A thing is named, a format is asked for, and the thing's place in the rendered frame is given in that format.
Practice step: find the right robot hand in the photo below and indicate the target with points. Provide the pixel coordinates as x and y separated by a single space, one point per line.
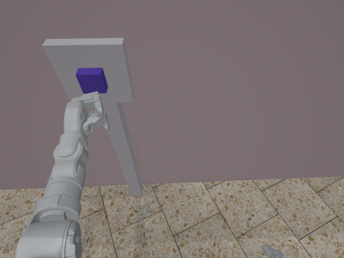
271 252

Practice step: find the panel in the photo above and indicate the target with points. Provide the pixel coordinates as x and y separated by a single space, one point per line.
67 55

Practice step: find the button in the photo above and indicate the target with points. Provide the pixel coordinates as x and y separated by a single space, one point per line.
92 80

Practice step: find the robot left forearm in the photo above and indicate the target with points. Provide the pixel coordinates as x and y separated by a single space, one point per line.
61 200

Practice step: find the robot left upper arm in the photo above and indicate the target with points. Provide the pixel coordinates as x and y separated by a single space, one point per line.
52 239

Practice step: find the left robot hand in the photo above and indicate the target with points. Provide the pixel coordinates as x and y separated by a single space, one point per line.
76 118

